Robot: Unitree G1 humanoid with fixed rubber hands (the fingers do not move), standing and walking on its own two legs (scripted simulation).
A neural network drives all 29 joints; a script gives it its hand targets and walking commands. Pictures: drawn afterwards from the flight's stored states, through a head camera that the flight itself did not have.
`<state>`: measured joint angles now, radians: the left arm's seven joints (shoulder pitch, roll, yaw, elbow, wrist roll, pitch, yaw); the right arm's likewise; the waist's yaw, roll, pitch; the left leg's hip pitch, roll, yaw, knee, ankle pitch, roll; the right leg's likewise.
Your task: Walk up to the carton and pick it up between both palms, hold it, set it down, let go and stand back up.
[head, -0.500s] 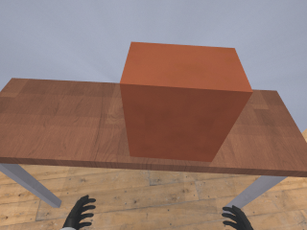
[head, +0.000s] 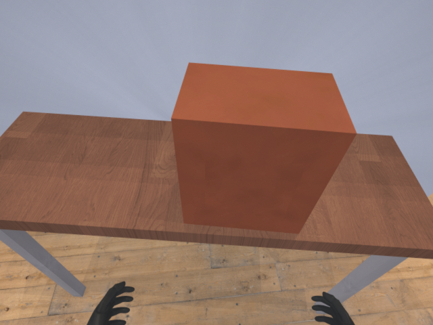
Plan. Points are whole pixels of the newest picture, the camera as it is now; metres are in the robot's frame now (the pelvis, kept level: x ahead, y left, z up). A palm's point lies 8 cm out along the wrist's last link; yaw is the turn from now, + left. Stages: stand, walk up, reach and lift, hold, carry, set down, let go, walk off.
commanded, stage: stand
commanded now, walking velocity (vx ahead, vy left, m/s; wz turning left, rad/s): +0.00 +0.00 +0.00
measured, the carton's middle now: (249, 157) +0.41 -0.03 +0.10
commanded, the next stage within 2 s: none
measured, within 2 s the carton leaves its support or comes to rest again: neither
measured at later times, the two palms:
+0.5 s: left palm out of the picture -0.01 +0.25 -0.14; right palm out of the picture -0.05 -0.24 -0.13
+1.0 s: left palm out of the picture -0.07 +0.23 -0.15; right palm out of the picture -0.10 -0.19 -0.15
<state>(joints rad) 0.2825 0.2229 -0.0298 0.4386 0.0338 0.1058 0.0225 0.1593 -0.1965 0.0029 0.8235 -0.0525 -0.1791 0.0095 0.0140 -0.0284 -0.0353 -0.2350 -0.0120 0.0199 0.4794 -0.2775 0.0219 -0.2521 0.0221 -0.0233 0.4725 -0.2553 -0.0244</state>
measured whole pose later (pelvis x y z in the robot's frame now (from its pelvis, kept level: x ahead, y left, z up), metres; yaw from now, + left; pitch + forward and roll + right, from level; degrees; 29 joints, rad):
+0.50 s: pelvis -0.01 +0.01 +0.00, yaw -3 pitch +0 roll +0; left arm 0.43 0.21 -0.01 0.93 0.05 -0.02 0.01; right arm 0.40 -0.21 -0.03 1.03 -0.05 0.00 0.00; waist 0.00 -0.01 -0.05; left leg -0.22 0.00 0.07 0.50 -0.29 0.04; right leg -0.25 0.04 0.03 0.48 -0.24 -0.01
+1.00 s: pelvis -0.04 +0.02 +0.00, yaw -4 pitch -1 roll +0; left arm 0.40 0.14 -0.03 1.11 0.03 -0.01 0.02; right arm 0.40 -0.14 -0.01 1.11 -0.03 0.00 -0.02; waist 0.00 0.00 -0.04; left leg -0.23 -0.02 0.10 0.48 -0.24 0.06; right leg -0.27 0.02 0.06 0.47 -0.19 0.01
